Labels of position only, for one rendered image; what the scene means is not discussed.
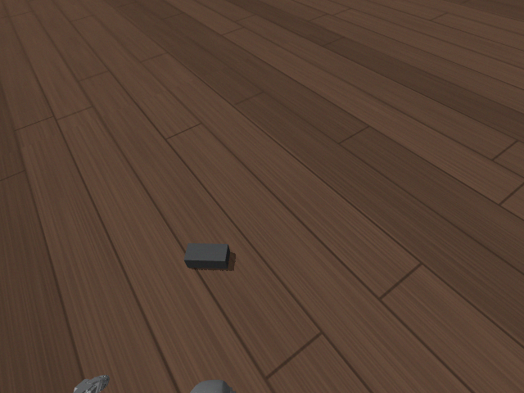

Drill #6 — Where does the carton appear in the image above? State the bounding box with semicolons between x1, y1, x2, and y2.
184;243;230;269

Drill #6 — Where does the left robot hand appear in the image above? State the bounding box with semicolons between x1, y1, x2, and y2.
73;375;110;393

